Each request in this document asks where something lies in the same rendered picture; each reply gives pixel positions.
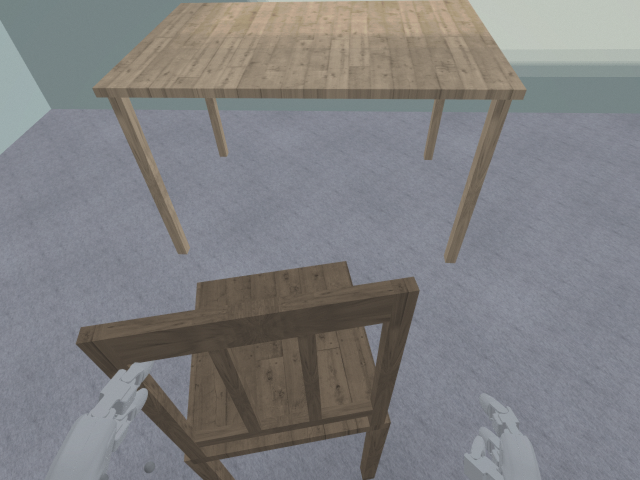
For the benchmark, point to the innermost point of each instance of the left robot hand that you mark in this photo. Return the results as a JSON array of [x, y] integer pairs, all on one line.
[[86, 451]]

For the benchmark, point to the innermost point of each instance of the right robot hand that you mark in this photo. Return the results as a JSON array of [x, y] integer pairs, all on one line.
[[513, 456]]

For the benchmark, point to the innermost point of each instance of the chair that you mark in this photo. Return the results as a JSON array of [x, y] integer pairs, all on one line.
[[278, 359]]

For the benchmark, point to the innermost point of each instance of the table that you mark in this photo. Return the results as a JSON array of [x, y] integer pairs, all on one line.
[[418, 49]]

